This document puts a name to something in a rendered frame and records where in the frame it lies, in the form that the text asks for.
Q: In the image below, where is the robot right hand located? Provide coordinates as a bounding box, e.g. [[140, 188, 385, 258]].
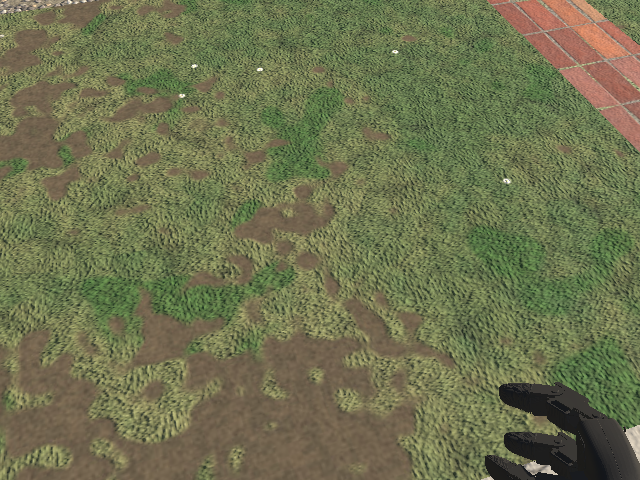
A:
[[485, 382, 640, 480]]

